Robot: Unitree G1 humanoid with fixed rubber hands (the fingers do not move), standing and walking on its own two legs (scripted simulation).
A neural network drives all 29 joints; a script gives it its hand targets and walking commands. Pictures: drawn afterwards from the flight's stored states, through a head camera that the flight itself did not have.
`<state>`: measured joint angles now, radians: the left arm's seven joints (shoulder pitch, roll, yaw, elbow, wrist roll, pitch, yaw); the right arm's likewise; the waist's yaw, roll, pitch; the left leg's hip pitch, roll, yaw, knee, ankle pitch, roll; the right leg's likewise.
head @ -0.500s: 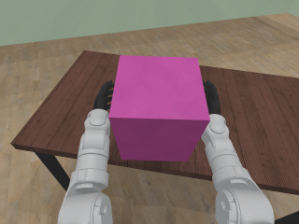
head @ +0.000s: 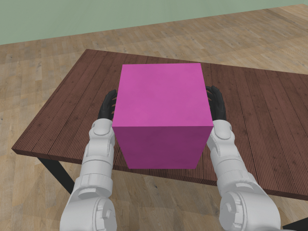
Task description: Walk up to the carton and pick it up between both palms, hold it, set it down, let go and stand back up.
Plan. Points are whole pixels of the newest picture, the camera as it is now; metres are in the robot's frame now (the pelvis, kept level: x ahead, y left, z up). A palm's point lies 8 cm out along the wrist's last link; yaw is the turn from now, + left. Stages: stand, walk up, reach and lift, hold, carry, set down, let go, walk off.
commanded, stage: set down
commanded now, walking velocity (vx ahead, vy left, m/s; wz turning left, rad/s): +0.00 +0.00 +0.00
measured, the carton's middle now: (161, 120) +0.40 -0.01 +0.05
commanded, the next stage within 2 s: none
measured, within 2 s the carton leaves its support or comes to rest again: rests again in 1.94 s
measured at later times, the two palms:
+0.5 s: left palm (116, 121) +0.39 +0.12 +0.05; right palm (221, 118) +0.39 -0.18 +0.08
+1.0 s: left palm (117, 125) +0.39 +0.12 +0.04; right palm (220, 123) +0.38 -0.18 +0.06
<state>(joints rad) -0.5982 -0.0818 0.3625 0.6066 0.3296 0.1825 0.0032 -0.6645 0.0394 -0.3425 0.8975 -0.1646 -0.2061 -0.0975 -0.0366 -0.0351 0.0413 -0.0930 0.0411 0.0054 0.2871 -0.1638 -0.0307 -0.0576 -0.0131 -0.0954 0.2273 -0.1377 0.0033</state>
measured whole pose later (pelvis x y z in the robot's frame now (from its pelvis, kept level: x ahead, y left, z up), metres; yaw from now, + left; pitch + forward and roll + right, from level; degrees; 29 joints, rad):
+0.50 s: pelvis +0.01 +0.00 +0.00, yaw -2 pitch +3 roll +0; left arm -0.62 -0.11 0.43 0.74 0.36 0.06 0.03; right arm -0.69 0.03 -0.44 0.94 -0.27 -0.23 -0.04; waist -0.03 -0.02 0.01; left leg -0.17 0.05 0.03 0.28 -0.16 -0.03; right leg -0.16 0.00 -0.07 0.25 -0.14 0.00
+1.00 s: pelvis +0.00 +0.00 +0.00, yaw -2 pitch +6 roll -1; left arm -0.64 -0.09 0.41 0.85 0.35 -0.04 0.07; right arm -0.70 0.03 -0.52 1.00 -0.33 -0.30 -0.02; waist -0.02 -0.01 -0.03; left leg -0.26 0.05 0.04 0.32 -0.17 -0.03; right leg -0.24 0.00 -0.06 0.26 -0.13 0.00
